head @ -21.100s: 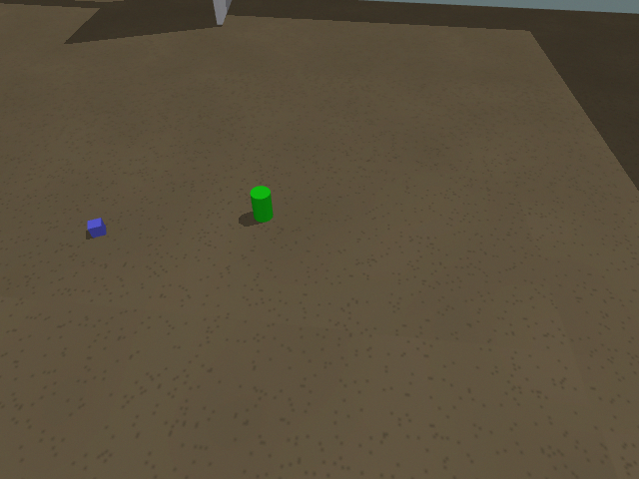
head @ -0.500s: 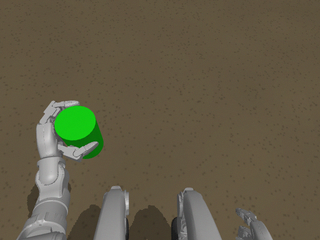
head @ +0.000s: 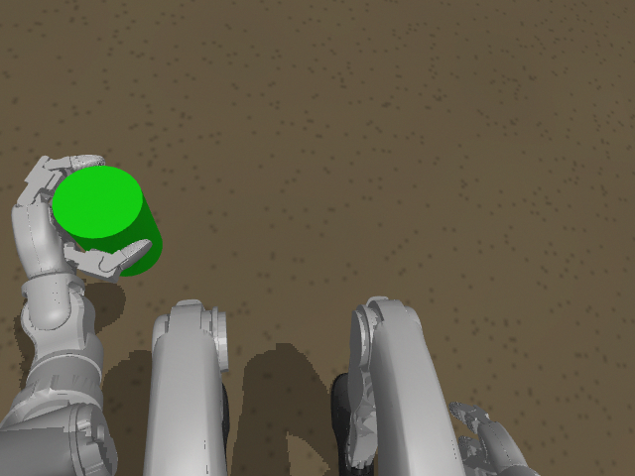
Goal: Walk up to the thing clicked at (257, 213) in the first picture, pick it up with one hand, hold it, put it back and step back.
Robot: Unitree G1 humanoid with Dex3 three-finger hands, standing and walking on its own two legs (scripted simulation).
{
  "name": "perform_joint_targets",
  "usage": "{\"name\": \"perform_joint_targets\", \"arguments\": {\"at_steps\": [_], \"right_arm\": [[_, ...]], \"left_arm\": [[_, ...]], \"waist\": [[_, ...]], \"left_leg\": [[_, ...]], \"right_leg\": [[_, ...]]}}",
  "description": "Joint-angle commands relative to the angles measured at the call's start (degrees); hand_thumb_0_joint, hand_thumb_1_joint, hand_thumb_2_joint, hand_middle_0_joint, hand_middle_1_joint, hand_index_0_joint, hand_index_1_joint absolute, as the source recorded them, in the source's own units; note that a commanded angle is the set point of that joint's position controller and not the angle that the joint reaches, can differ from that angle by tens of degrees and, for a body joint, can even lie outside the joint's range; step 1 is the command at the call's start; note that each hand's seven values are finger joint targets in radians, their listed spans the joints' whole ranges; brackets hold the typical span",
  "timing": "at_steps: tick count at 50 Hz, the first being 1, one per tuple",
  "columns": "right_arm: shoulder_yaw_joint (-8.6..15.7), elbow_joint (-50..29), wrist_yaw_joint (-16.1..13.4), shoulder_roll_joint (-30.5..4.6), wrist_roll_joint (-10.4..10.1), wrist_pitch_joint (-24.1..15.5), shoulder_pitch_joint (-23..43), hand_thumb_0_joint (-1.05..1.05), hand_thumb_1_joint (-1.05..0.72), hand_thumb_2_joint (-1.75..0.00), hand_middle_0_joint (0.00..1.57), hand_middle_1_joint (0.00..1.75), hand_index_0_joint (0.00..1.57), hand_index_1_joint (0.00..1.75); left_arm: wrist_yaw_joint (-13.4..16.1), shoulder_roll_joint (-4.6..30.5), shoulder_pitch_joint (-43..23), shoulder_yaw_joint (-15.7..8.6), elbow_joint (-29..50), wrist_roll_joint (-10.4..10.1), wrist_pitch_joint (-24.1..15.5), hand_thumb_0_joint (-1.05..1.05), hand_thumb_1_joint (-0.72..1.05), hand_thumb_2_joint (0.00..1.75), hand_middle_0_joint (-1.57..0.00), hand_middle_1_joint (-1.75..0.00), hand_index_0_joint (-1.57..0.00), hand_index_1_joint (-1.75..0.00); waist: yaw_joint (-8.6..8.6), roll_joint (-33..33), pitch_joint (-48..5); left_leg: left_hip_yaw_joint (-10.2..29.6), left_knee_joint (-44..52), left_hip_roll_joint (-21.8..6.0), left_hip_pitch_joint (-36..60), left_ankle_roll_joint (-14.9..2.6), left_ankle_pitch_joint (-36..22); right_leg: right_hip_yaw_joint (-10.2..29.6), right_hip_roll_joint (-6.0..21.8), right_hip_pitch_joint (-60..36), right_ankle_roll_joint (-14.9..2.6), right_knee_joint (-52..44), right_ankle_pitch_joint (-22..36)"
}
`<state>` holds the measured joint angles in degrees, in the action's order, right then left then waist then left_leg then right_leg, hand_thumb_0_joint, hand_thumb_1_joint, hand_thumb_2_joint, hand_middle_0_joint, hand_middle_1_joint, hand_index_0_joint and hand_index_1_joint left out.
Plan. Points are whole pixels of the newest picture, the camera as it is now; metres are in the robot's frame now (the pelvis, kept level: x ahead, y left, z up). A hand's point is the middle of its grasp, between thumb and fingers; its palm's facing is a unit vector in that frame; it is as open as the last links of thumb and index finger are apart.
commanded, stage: crouch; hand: left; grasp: from the side
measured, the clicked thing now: (116, 226) +0.42 +0.24 -0.08
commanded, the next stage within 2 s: lower in 0.66 s
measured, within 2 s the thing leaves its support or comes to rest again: neither
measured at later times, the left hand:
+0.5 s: hand (122, 230) +0.44 +0.26 -0.15, palm faces +0.27 -0.96 -0.03, open 11.9 cm
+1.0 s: hand (133, 240) +0.44 +0.26 -0.21, palm faces +0.28 -0.96 -0.02, open 11.9 cm
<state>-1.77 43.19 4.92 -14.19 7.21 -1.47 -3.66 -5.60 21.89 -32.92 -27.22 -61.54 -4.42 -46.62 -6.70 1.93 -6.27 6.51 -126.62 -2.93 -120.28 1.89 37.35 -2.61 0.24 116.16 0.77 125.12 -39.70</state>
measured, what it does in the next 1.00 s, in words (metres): lowers itself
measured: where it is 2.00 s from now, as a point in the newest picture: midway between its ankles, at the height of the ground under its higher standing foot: (283, 456)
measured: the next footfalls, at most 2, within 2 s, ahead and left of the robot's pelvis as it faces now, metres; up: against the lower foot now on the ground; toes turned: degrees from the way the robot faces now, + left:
none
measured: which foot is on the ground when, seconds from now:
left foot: down 0.00-1.00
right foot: down 0.00-1.00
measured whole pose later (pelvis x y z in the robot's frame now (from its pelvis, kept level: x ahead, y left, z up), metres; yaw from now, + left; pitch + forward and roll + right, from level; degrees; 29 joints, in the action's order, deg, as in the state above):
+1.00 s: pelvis +0.00 +0.01 -0.10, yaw -7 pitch +20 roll -10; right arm -14.8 38.9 7.2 -18.4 14.0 1.4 3.2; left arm -6.2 35.2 -35.2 -33.8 -71.7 -5.4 -51.2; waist -11.6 7.8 7.8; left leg 15.5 -147.1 -2.2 -129.9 2.5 38.7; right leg -8.0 -2.7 123.0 2.7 140.0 -38.4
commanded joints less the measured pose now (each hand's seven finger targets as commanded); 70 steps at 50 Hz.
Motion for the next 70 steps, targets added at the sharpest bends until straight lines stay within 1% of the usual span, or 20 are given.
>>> {"name": "perform_joint_targets", "arguments": {"at_steps": [1,8,10,13,16,20,22,23,25,28,30,32,40,43,44,45,47,49,57,70], "right_arm": [[3.3,-2.7,-0.8,-13.0,0.3,-0.7,-6.2,0.0,-0.93,-0.92,0.2,0.3,0.2,0.3],[1.6,-2.3,-0.8,-14.2,1.3,0.3,-5.6,0.0,-0.93,-0.92,0.2,0.3,0.2,0.3],[1.1,-3.1,-0.7,-14.7,1.4,0.5,-5.1,0.0,-0.92,-0.91,0.2,0.3,0.2,0.3],[0.5,-3.8,-0.5,-15.1,1.9,0.7,-4.4,0.0,-0.92,-0.91,0.2,0.3,0.2,0.3],[0.1,-3.2,-0.4,-15.7,2.4,1.0,-4.9,0.0,-0.92,-0.91,0.2,0.3,0.2,0.3],[-0.8,-3.3,-0.1,-16.6,3.1,1.5,-4.9,0.0,-0.92,-0.91,0.2,0.3,0.2,0.3],[-1.2,-3.1,0.2,-16.8,3.3,1.6,-4.7,0.0,-0.92,-0.91,0.2,0.3,0.2,0.3],[-1.4,-3.3,0.2,-16.8,3.5,1.8,-4.4,0.0,-0.92,-0.91,0.2,0.3,0.2,0.3],[-1.9,-2.8,0.3,-16.9,3.8,1.9,-4.1,0.0,-0.92,-0.91,0.2,0.3,0.2,0.3],[-2.3,-2.6,0.4,-17.7,4.3,2.0,-3.9,0.0,-0.93,-0.92,0.2,0.3,0.2,0.3],[-2.6,-3.2,0.6,-18.1,4.4,2.1,-3.1,0.0,-0.93,-0.91,0.2,0.3,0.2,0.3],[-2.9,-3.8,0.6,-18.3,4.5,2.3,-2.8,0.0,-0.93,-0.91,0.2,0.3,0.2,0.3],[-4.7,-4.5,0.9,-19.3,5.5,2.7,-1.4,0.0,-0.94,-0.91,0.2,0.3,0.2,0.3],[-6.2,-5.2,1.1,-19.7,6.0,2.8,-0.1,0.0,-0.93,-0.91,0.2,0.3,0.2,0.3],[-6.9,-5.7,1.2,-19.9,6.2,2.8,0.4,0.0,-0.93,-0.91,0.2,0.3,0.2,0.3],[-7.1,-6.0,1.2,-20.3,6.4,2.8,0.6,0.0,-0.93,-0.91,0.2,0.3,0.2,0.3],[-8.1,-6.2,1.2,-20.6,7.0,2.9,1.1,0.0,-0.93,-0.91,0.2,0.3,0.2,0.3],[-8.9,-6.6,1.3,-21.2,7.6,2.7,2.3,0.0,-0.93,-0.91,0.2,0.3,0.2,0.3],[-11.9,-7.7,1.6,-23.6,9.7,2.6,4.9,0.0,-0.94,-0.91,0.2,0.3,0.2,0.3],[-15.4,-8.7,2.0,-25.4,11.9,2.7,7.5,0.0,-0.93,-0.91,0.2,0.3,0.2,0.3]], "left_arm": [[-0.2,15.7,-22.7,-3.4,13.6,-1.9,-6.3,0.0,0.03,1.22,-1.14,-1.3,-1.14,-1.32],[-1.2,17.0,-22.8,-4.3,9.9,-1.9,-5.9,0.0,0.05,1.21,-1.13,-1.29,-1.13,-1.3],[-1.1,20.5,-22.6,-7.0,10.6,-2.2,-6.1,0.0,0.03,1.21,-1.14,-1.29,-1.14,-1.3],[-1.4,21.1,-21.7,-7.5,10.8,-2.2,-6.3,0.0,0.06,1.2,-1.13,-1.29,-1.13,-1.3],[-1.9,19.0,-22.1,-6.2,9.6,-2.1,-6.1,0.0,0.08,1.23,-1.14,-1.31,-1.15,-1.32],[-2.0,22.5,-21.7,-7.4,10.8,-1.5,-6.5,0.0,0.12,1.22,-1.13,-1.29,-1.14,-1.3],[-2.2,20.9,-21.8,-6.2,10.4,-1.6,-6.6,0.0,0.11,1.21,-1.13,-1.29,-1.14,-1.3],[-2.0,22.0,-20.4,-7.4,9.8,-1.8,-6.5,0.0,0.09,1.21,-1.14,-1.3,-1.15,-1.31],[-2.2,22.2,-22.2,-6.7,10.7,-2.2,-6.9,0.0,0.08,1.2,-1.13,-1.29,-1.14,-1.29],[-2.2,23.7,-20.6,-7.5,11.1,-1.9,-7.1,0.0,0.07,1.2,-1.15,-1.3,-1.16,-1.31],[-2.3,21.7,-20.9,-6.0,11.3,-2.2,-7.3,0.0,0.09,1.2,-1.15,-1.3,-1.16,-1.3],[-1.8,23.7,-19.2,-7.8,11.0,-2.4,-7.5,0.0,0.09,1.18,-1.14,-1.28,-1.15,-1.29],[-1.7,23.9,-18.1,-6.9,8.2,-2.4,-8.1,0.0,0.04,1.19,-1.19,-1.36,-1.21,-1.36],[-1.0,23.5,-17.0,-7.0,3.3,-2.6,-8.8,0.0,0.04,1.2,-1.17,-1.35,-1.19,-1.35],[-0.7,25.0,-18.9,-7.0,3.5,-2.4,-9.4,0.0,0.03,1.19,-1.18,-1.35,-1.2,-1.35],[-0.4,26.6,-18.7,-8.5,3.7,-2.7,-10.0,0.0,0.03,1.18,-1.18,-1.34,-1.2,-1.34],[-0.4,27.3,-19.8,-7.9,2.1,-2.6,-11.0,0.0,0.05,1.19,-1.19,-1.36,-1.21,-1.35],[-0.3,29.3,-18.5,-8.9,1.6,-2.2,-12.1,0.0,0.08,1.16,-1.16,-1.33,-1.19,-1.32],[1.2,33.9,-19.6,-10.2,-0.5,-1.6,-15.2,0.0,0.04,1.12,-1.13,-1.28,-1.15,-1.27],[4.2,35.8,-17.5,-8.9,-4.2,-1.1,-17.4,0.0,0.02,1.13,-1.12,-1.29,-1.15,-1.28]], "waist": [[-0.12,-13.3,-38.1],[-1.07,-12.4,-34.0],[-0.15,-11.7,-33.8],[-0.29,-12.1,-34.5],[-2.08,-12.6,-33.0],[-2.04,-14.7,-33.4],[-2.67,-15.3,-31.5],[-2.06,-15.1,-31.6],[-2.92,-15.4,-30.1],[-2.68,-16.9,-31.1],[-3.44,-18.0,-29.2],[-2.75,-17.3,-30.4],[-4.88,-16.8,-27.0],[-5.67,-13.7,-24.1],[-6.5,-14.0,-22.9],[-5.69,-13.8,-23.9],[-7.0,-13.8,-23.8],[-6.25,-15.8,-23.6],[-8.3,-20.0,-20.8],[-10.56,-20.4,-17.2]], "left_leg": [[-4.2,12.3,1.5,25.6,-1.98,-1.9],[-3.5,7.3,1.4,20.1,-2.05,-1.5],[-3.7,6.2,1.5,17.3,-2.16,-0.7],[-3.5,4.3,1.4,16.1,-2.15,-1.7],[-2.7,2.9,1.1,16.7,-1.97,-3.2],[-1.9,1.3,0.8,17.0,-1.71,-4.6],[-1.5,1.2,0.8,16.8,-1.56,-4.2],[-1.6,0.7,0.7,16.4,-1.54,-4.4],[-1.5,-0.2,0.6,15.1,-1.78,-2.2],[-1.0,-1.0,0.6,17.1,-1.43,-5.0],[-0.1,-0.3,0.4,17.6,-1.0,-4.9],[-0.2,-1.2,0.5,17.0,-1.12,-5.0],[0.7,-3.3,0.2,15.6,-1.18,-5.8],[1.2,-4.5,0.1,13.4,-1.42,-4.6],[1.7,-4.4,0.1,12.2,-1.45,-3.1],[1.6,-4.9,0.0,12.8,-1.5,-3.5],[1.7,-5.9,-0.1,12.6,-1.55,-3.9],[2.3,-5.5,-0.4,14.7,-1.09,-5.0],[4.0,-5.9,-1.1,16.6,-0.24,-5.0],[6.6,-7.3,-1.8,17.5,0.05,-6.8]], "right_leg": [[-3.2,-2.1,-14.5,-2.78,-12.1,6.1],[-4.6,-2.5,-11.2,-2.53,-7.6,6.2],[-4.6,-2.7,-12.3,-2.39,-7.3,5.4],[-4.9,-3.0,-12.7,-2.31,-5.7,6.6],[-5.6,-3.2,-10.8,-2.31,-4.4,8.6],[-6.3,-3.5,-11.2,-2.35,-2.6,10.0],[-6.8,-3.5,-9.7,-2.4,-1.8,9.7],[-6.8,-3.6,-10.2,-2.32,-1.7,9.8],[-7.0,-3.8,-9.5,-2.2,-1.7,8.3],[-7.4,-3.8,-9.8,-2.29,-0.4,10.6],[-8.2,-3.7,-7.7,-2.59,0.6,10.4],[-8.2,-3.8,-9.2,-2.42,0.5,10.7],[-9.0,-4.0,-9.5,-2.12,1.3,12.0],[-9.6,-4.3,-9.8,-1.78,1.2,11.3],[-10.0,-4.3,-9.8,-1.78,1.1,10.1],[-9.9,-4.5,-10.6,-1.73,1.0,10.5],[-10.0,-4.7,-12.1,-1.45,1.1,11.2],[-10.5,-4.8,-11.8,-1.66,2.1,11.8],[-12.3,-5.0,-11.7,-1.74,3.7,12.3],[-14.7,-5.8,-13.5,-1.16,4.3,14.9]]}}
